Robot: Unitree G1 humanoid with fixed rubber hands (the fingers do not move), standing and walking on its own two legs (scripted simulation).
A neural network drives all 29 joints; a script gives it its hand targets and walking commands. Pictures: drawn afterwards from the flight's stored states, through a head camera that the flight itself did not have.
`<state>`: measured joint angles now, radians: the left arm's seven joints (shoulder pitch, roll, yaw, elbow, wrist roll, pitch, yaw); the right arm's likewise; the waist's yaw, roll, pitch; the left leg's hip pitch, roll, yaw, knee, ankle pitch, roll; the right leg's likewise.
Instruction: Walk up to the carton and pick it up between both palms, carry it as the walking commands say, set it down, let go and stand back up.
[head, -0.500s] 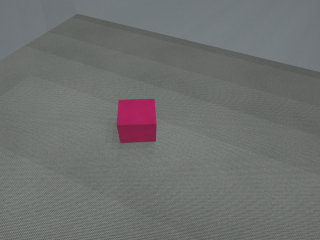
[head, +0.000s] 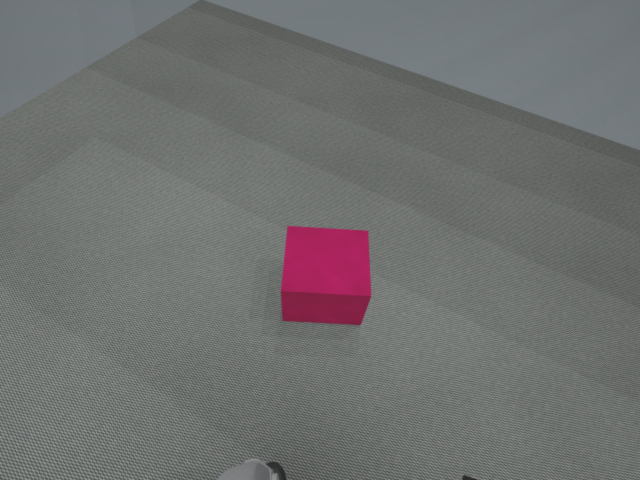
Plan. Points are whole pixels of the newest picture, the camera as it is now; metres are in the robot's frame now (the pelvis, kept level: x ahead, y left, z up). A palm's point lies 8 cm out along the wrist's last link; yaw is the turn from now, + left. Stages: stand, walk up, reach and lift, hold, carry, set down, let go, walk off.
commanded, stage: walk up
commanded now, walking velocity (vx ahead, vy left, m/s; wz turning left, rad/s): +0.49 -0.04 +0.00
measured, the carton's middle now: (324, 276) +0.74 -0.02 -0.66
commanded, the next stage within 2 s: none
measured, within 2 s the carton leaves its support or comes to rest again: neither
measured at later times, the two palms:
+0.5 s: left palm (218, 359) +0.29 +0.16 -0.14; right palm out of the picture +0.08 -0.24 -0.10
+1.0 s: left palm (188, 390) +0.25 +0.20 -0.13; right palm (481, 363) +0.31 -0.24 -0.14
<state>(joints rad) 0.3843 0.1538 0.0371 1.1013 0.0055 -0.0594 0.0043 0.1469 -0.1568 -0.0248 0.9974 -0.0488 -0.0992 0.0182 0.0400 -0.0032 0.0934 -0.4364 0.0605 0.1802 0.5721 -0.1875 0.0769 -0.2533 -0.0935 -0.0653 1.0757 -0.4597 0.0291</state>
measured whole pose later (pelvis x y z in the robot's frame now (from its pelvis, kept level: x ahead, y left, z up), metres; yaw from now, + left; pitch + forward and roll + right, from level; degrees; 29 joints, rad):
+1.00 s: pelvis +0.28 -0.02 +0.01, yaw +3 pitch -3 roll -2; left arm 0.36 0.13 0.02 1.07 0.01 -0.01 0.03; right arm 0.26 -0.18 -0.03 1.09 -0.02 0.04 0.00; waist 0.01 0.06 0.03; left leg -0.38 0.08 0.04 0.66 -0.20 -0.04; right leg -0.13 -0.06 -0.19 0.46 -0.26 0.02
